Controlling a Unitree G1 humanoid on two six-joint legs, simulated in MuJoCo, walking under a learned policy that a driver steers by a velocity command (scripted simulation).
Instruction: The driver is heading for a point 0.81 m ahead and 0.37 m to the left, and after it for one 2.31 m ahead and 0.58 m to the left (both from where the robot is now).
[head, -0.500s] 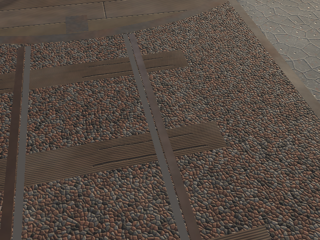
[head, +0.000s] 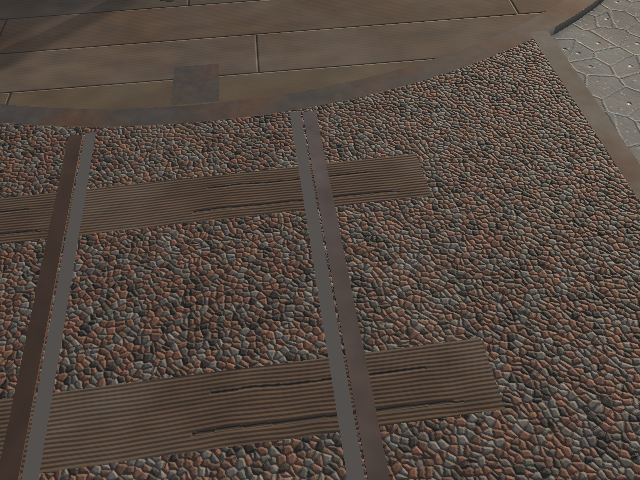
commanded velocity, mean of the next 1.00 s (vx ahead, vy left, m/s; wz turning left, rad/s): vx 0.50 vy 0.00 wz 0.53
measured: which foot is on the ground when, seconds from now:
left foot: up 0.00-0.30, down 0.32-0.82, up 0.84-1.00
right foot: down 0.00-0.34, up 0.36-0.80, down 0.82-1.00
